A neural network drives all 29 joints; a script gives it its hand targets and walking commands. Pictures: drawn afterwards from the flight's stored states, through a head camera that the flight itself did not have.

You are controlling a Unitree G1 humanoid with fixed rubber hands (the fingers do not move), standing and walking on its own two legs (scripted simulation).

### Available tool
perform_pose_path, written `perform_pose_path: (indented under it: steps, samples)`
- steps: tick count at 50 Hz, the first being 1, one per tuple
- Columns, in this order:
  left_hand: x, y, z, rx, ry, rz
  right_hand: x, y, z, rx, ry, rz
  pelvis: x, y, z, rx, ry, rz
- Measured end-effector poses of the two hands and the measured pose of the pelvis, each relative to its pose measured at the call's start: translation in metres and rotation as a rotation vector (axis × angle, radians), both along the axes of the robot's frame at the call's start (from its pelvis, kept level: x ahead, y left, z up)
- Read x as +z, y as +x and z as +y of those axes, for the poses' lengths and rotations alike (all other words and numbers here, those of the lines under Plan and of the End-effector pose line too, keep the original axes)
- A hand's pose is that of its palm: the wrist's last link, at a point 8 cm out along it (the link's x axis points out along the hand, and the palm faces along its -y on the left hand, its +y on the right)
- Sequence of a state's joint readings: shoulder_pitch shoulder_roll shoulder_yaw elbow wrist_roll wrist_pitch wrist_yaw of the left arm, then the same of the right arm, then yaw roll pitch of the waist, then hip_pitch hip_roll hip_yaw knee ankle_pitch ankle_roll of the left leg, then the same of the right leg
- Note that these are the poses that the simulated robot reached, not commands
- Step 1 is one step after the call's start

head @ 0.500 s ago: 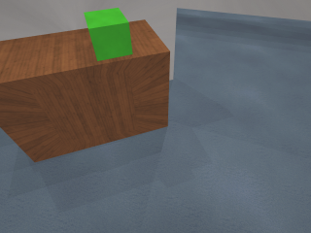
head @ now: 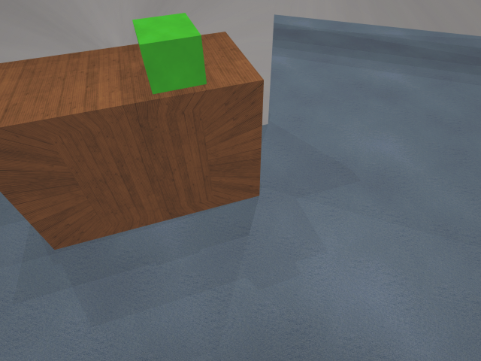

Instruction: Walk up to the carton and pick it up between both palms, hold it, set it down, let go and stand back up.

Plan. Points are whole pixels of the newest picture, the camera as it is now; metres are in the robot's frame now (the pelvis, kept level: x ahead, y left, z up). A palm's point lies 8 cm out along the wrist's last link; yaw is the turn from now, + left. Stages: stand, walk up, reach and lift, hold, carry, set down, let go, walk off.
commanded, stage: stand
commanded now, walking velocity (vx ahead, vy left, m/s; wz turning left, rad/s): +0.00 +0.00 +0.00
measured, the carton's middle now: (169, 52) +1.19 +0.32 +0.01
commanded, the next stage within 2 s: walk up in 0.22 s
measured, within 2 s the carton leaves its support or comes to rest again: neither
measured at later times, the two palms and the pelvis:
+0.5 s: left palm out of the picture -0.03 +0.22 -0.14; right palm out of the picture -0.02 -0.20 -0.14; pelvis +0.01 +0.01 +0.00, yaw +3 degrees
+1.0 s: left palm out of the picture +0.17 +0.41 -0.14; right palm out of the picture +0.11 -0.08 -0.12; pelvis +0.16 +0.15 +0.00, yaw +13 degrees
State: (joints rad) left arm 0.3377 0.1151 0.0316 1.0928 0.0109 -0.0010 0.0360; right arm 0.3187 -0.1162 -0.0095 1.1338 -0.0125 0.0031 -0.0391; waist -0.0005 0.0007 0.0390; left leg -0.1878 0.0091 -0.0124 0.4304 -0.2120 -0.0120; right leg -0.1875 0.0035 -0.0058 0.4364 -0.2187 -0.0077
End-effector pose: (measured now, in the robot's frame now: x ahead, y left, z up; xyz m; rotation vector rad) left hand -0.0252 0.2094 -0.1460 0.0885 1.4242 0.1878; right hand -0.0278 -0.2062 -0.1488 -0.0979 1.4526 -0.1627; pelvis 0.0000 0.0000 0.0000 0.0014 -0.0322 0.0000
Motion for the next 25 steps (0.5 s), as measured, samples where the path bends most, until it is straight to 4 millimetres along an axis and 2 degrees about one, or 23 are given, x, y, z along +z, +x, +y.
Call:
perform_pose_path:
  steps: [8, 21, 25]
  samples:
    - [-0.001, -0.006, 0.000, 0.001, -0.009, 0.019, 0.000, -0.006, 0.006, 0.003, 0.006, 0.017, 0.000, -0.001, 0.002, 0.000, -0.001, 0.008]
    - [-0.001, -0.007, 0.001, 0.005, -0.009, 0.026, -0.001, -0.003, 0.012, 0.004, 0.016, 0.018, 0.000, 0.002, 0.005, 0.001, 0.000, 0.017]
    - [0.005, -0.001, 0.015, 0.019, 0.021, -0.039, 0.006, 0.008, 0.003, 0.086, 0.006, 0.019, 0.003, 0.008, 0.008, 0.051, -0.005, 0.031]
